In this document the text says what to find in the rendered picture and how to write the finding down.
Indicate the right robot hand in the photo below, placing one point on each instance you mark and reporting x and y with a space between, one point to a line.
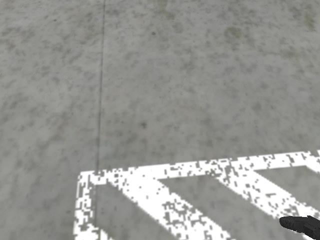
309 225

